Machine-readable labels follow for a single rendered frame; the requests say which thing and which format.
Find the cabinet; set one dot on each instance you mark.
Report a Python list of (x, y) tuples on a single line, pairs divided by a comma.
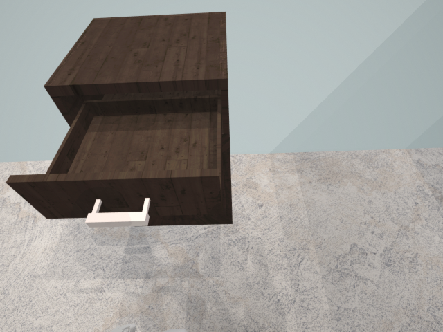
[(154, 56)]

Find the handle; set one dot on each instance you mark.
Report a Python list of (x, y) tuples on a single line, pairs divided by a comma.
[(117, 219)]

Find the drawer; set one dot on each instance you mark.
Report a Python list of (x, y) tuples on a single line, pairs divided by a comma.
[(123, 151)]

